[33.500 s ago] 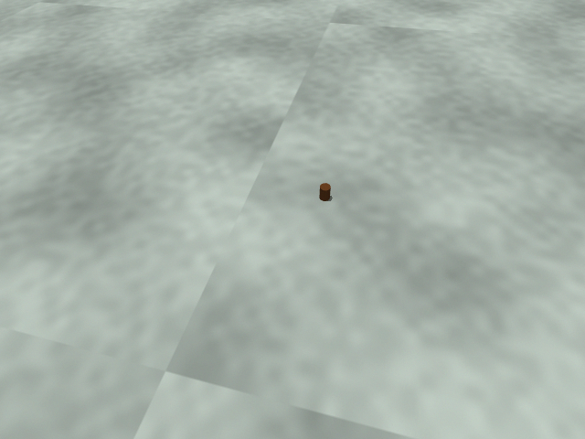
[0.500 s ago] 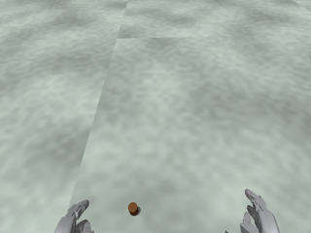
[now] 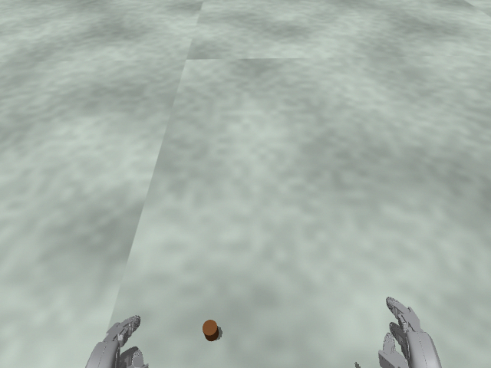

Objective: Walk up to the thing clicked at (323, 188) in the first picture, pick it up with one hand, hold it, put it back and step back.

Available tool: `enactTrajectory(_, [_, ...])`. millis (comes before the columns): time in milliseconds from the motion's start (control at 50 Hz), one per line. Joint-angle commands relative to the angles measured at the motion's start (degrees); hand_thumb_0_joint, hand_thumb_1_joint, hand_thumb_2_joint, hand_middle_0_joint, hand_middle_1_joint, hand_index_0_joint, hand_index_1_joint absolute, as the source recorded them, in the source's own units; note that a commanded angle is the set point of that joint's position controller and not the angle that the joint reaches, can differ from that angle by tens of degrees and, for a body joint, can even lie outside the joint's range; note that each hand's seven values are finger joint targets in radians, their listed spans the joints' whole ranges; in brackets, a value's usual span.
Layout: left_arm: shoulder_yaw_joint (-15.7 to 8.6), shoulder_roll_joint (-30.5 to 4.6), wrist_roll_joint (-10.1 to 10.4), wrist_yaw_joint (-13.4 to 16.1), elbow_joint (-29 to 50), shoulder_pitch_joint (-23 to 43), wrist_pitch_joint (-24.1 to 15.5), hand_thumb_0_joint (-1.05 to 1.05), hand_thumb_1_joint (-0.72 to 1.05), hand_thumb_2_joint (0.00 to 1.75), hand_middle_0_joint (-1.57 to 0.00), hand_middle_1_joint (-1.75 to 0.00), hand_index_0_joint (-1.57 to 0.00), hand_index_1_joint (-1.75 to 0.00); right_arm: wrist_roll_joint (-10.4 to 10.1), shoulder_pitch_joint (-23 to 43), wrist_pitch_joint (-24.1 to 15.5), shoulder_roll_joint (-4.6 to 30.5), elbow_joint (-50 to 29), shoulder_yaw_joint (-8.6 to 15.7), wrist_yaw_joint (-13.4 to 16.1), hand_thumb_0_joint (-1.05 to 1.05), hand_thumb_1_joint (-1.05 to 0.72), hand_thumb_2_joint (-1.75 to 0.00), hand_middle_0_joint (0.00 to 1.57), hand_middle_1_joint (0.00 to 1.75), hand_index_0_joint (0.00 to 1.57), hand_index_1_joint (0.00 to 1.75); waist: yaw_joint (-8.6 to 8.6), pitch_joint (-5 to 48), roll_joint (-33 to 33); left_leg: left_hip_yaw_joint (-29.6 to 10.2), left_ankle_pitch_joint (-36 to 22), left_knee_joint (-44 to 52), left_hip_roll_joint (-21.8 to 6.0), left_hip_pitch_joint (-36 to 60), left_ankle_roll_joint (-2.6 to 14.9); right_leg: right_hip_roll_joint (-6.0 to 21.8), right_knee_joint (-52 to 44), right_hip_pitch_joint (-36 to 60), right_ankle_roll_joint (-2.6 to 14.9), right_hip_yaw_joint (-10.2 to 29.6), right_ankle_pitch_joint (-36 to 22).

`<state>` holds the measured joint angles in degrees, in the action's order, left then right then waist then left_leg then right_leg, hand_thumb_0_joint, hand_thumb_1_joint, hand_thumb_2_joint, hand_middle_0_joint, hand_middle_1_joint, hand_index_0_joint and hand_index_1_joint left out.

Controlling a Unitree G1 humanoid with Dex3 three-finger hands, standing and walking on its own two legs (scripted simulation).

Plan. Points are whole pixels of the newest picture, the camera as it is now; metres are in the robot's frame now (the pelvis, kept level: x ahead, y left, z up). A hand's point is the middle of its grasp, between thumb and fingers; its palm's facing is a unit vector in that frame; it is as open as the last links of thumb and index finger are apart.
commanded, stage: home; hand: left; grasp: from above
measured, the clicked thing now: (210, 330) +0.39 +0.15 -0.68
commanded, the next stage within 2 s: stand in 0.66 s
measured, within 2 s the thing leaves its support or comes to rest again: neither
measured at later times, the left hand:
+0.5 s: hand (146, 367) +0.17 +0.18 -0.05, palm faces +0.05 -0.98 -0.20, open 7.4 cm
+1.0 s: hand out of the picture +0.13 +0.23 -0.10, palm faces +0.03 -0.94 -0.33, open 7.4 cm
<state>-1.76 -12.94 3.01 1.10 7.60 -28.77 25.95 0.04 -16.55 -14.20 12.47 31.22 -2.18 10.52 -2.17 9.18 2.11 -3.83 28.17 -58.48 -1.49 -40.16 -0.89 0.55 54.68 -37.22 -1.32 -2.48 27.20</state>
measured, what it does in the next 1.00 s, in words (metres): stands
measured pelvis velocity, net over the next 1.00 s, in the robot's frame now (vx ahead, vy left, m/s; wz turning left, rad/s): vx -0.01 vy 0.00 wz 0.00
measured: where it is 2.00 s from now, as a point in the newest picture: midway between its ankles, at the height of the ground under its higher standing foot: outside the picture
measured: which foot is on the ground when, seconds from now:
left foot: down 0.00-1.00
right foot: down 0.00-1.00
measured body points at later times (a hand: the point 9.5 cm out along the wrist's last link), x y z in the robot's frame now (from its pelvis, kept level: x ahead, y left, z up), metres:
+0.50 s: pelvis +0.01 +0.00 +0.00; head +0.03 +0.01 +0.45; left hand +0.16 +0.23 -0.03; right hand +0.16 -0.25 -0.06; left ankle +0.01 +0.12 -0.68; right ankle +0.00 -0.14 -0.68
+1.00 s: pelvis -0.01 +0.00 +0.03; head +0.01 +0.01 +0.48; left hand +0.12 +0.28 -0.08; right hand +0.12 -0.27 -0.08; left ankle +0.01 +0.12 -0.68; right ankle +0.00 -0.14 -0.68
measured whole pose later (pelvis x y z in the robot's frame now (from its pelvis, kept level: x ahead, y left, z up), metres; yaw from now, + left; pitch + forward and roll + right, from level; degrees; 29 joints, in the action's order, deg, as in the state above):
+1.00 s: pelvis -0.01 +0.00 +0.03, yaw +0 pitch +1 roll +0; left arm -2.2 -16.6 -2.7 2.1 -36.5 -12.7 4.7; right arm 3.5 -10.3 -2.7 16.3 48.4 1.8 0.8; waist 1.2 -1.2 -1.5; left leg -1.4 22.8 -46.3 0.9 -24.2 0.2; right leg 3.1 46.3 -23.3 -1.9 -0.4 23.7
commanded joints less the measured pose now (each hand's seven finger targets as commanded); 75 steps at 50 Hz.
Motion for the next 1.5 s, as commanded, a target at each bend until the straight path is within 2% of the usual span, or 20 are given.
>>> enactTrajectory(0, [-3.23,-5.96,-0.22,0.39,10.97,1.01,-2.95,0.0,0.9,0.9,-0.2,-0.3,-0.2,-0.3,-0.26,3.57,-3.2,7.33,-9.35,3.43,0.88,0.0,-0.9,-0.9,0.2,0.3,0.2,0.3,-0.17,3.63,0.94,1.34,-10.67,10.16,1.2,5.51,1.49,-1.72,-9.19,2.34,1.28,-1.45,-9.34])
enactTrajectory(40, [-3.26,-5.96,-0.09,0.42,11.06,1.15,-2.95,0.0,0.9,0.9,-0.2,-0.3,-0.2,-0.3,-0.3,3.47,-3.13,7.38,-9.41,3.44,0.85,0.0,-0.9,-0.9,0.2,0.3,0.2,0.3,-0.31,3.55,0.57,1.34,-9.9,10.23,1.19,5.27,1.57,-1.74,-9.32,2.14,1.23,-1.46,-8.79])
enactTrajectory(100, [-3.09,-5.98,-0.08,0.43,12.0,1.1,-3.1,0.0,0.9,0.9,-0.2,-0.3,-0.2,-0.3,-0.27,3.21,-3.04,7.44,-9.27,3.63,0.74,0.0,-0.9,-0.9,0.2,0.3,0.2,0.3,-0.08,6.02,2.71,0.89,-13.91,10.15,0.87,6.99,1.06,-1.88,-7.91,2.65,1.65,-1.6,-11.59])
enactTrajectory(220, [-3.67,-6.32,0.05,0.45,12.0,1.0,-3.18,0.0,0.9,0.9,-0.2,-0.3,-0.2,-0.3,-0.32,3.15,-2.98,7.5,-9.65,3.61,0.81,0.0,-0.9,-0.9,0.2,0.3,0.2,0.3,-0.16,4.52,0.79,1.11,-11.2,10.09,1.03,5.65,1.48,-1.77,-8.72,2.4,1.37,-1.38,-9.65])
enactTrajectory(460, [-3.53,-5.98,-0.04,0.48,11.1,0.17,-3.48,0.0,0.9,0.9,-0.2,-0.3,-0.2,-0.3,-0.28,3.01,-2.83,7.33,-9.5,3.86,0.75,0.0,-0.9,-0.9,0.2,0.3,0.2,0.3,-0.03,5.45,0.54,1.66,-15.33,8.68,1.15,6.29,1.34,-1.63,-8.32,3.22,1.2,-1.2,-13.79])
enactTrajectory(620, [-3.14,-5.85,-0.16,0.49,10.92,0.75,-3.11,0.0,0.9,0.9,-0.2,-0.3,-0.2,-0.3,-0.29,3.33,-2.69,7.47,-9.66,3.73,0.64,0.0,-0.9,-0.9,0.2,0.3,0.2,0.3,-0.32,3.74,0.38,1.47,-11.77,9.53,1.24,5.32,1.5,-1.65,-8.9,2.27,1.2,-1.26,-10.64])
enactTrajectory(720, [-3.3,-6.23,-0.14,0.49,11.96,0.88,-3.15,0.0,0.9,0.9,-0.2,-0.3,-0.2,-0.3,-0.41,3.27,-2.76,7.46,-9.77,3.85,0.65,0.0,-0.9,-0.9,0.2,0.3,0.2,0.3,-0.39,4.65,0.72,1.78,-13.16,8.97,1.29,5.86,1.5,-1.53,-8.79,2.58,1.16,-1.04,-12.16])
enactTrajectory(740, [-3.11,-11.2,-6.95,2.74,-8.14,17.17,-15.18,0.0,0.9,0.9,-0.2,-0.3,-0.2,-0.3,6.62,7.59,3.77,13.5,4.66,5.91,-2.76,0.0,-0.9,-0.9,0.2,0.3,0.2,0.3,4.39,-8.98,-3.39,-0.24,-22.75,12.54,-0.23,6.23,3.94,3.33,-12.11,13.57,3.84,3.61,-12.44])
enactTrajectory(760, [-4.35,-12.02,-7.21,2.52,-18.32,12.1,-18.98,0.0,0.9,0.9,-0.2,-0.3,-0.2,-0.3,6.41,7.27,6.03,13.67,4.43,6.64,-4.57,0.0,-0.9,-0.9,0.2,0.3,0.2,0.3,3.77,-3.38,-6.45,1.49,-22.48,12.63,-0.13,10.83,4.49,4.3,-13.03,14.8,5.68,7.12,-12.83])
enactTrajectory(780, [-4.08,-12.56,-7.12,2.25,-20.92,11.53,-20.79,0.0,0.9,0.9,-0.2,-0.3,-0.2,-0.3,6.84,6.7,7.29,14.06,3.33,6.84,-5.51,0.0,-0.9,-0.9,0.2,0.3,0.2,0.3,2.59,-2.91,-6.71,0.63,-20.84,12.66,0.53,11.85,4.39,4.24,-14.82,12.76,6.62,9.36,-13.26])
enactTrajectory(820, [-3.29,-12.63,-7.25,1.76,-25.94,13.33,-22.82,0.0,0.9,0.9,-0.2,-0.3,-0.2,-0.3,4.67,6.05,8.15,12.7,6.37,6.68,-7.46,0.0,-0.9,-0.9,0.2,0.3,0.2,0.3,2.97,-0.42,-3.6,0.19,-20.21,14.84,0.62,15.94,4.18,5.5,-13.44,17.06,6.0,8.94,-16.58])
enactTrajectory(880, [-3.55,-12.19,-5.99,1.55,-33.57,15.85,-23.5,0.0,0.9,0.9,-0.2,-0.3,-0.2,-0.3,2.82,7.7,9.01,12.08,9.05,7.01,-9.13,0.0,-0.9,-0.9,0.2,0.3,0.2,0.3,3.99,-1.7,-3.7,-0.22,-19.95,17.16,0.61,18.51,4.04,5.04,-16.46,17.11,4.07,7.27,-15.91])
enactTrajectory(920, [-3.69,-12.27,-5.65,1.69,-38.38,17.52,-24.36,0.0,0.9,0.9,-0.2,-0.3,-0.2,-0.3,2.78,7.49,9.58,12.02,11.21,7.09,-9.42,0.0,-0.9,-0.9,0.2,0.3,0.2,0.3,3.51,-1.22,-3.37,-0.74,-21.86,18.79,-0.02,21.88,4.33,5.2,-17.08,17.98,3.43,6.94,-17.96])
enactTrajectory(1000, [-3.54,-11.14,-5.43,1.56,-46.39,18.95,-25.46,0.0,0.9,0.9,-0.2,-0.3,-0.2,-0.3,3.09,7.91,10.74,12.41,14.77,7.02,-9.13,0.0,-0.9,-0.9,0.2,0.3,0.2,0.3,3.66,-5.55,0.27,-3.79,-19.09,26.15,-1.9,21.94,4.72,3.69,-19.38,20.02,2.31,4.64,-14.67])
enactTrajectory(1020, [-3.5,-10.88,-5.51,1.55,-48.24,18.57,-25.51,0.0,0.9,0.9,-0.2,-0.3,-0.2,-0.3,2.98,8.76,11.02,12.82,15.3,7.12,-9.06,0.0,-0.9,-0.9,0.2,0.3,0.2,0.3,4.04,-6.93,0.23,-4.57,-16.98,27.62,-2.24,21.49,4.73,3.56,-21.1,20.74,2.31,4.33,-13.58])
enactTrajectory(1140, [-3.27,-11.49,-5.07,1.39,-57.39,18.52,-26.16,0.0,0.9,0.9,-0.2,-0.3,-0.2,-0.3,2.46,8.16,11.95,13.8,20.15,6.96,-8.42,0.0,-0.9,-0.9,0.2,0.3,0.2,0.3,3.49,-8.65,0.32,-4.57,-17.96,33.83,-2.86,26.29,3.79,4.46,-27.86,26.22,2.09,4.64,-16.76])
enactTrajectory(1180, [-3.12,-12.0,-5.05,1.41,-59.79,17.97,-26.33,0.0,0.9,0.9,-0.2,-0.3,-0.2,-0.3,2.2,8.14,12.07,13.82,21.58,6.91,-8.32,0.0,-0.9,-0.9,0.2,0.3,0.2,0.3,3.45,-9.13,-0.51,-4.16,-20.24,34.62,-2.88,28.6,3.46,4.65,-29.68,26.66,1.94,4.61,-18.26])
enactTrajectory(1340, [-2.65,-12.51,-5.03,1.19,-66.2,18.27,-26.28,0.0,0.9,0.9,-0.2,-0.3,-0.2,-0.3,1.78,8.14,12.84,14.51,25.45,6.87,-8.42,0.0,-0.9,-0.9,0.2,0.3,0.2,0.3,3.15,-12.72,0.23,-5.11,-11.0,41.82,-3.43,27.99,2.88,4.88,-33.63,29.66,1.3,4.24,-14.84])
enactTrajectory(1380, [-2.56,-12.79,-5.19,1.2,-67.16,17.74,-26.47,0.0,0.9,0.9,-0.2,-0.3,-0.2,-0.3,1.67,8.77,12.87,14.53,25.83,6.88,-8.52,0.0,-0.9,-0.9,0.2,0.3,0.2,0.3,3.35,-12.49,-0.98,-4.61,-13.55,41.21,-3.09,29.09,2.77,5.35,-34.93,29.9,1.4,4.58,-15.36])
enactTrajectory(1480, [-2.38,-13.38,-5.02,1.08,-68.51,18.31,-26.56,0.0,0.9,0.9,-0.2,-0.3,-0.2,-0.3,1.58,8.37,13.18,14.67,27.11,6.68,-8.76,0.0,-0.9,-0.9,0.2,0.3,0.2,0.3,3.01,-13.48,-1.62,-4.58,-10.96,42.41,-3.19,29.19,2.66,5.46,-36.33,29.13,1.21,4.91,-12.75])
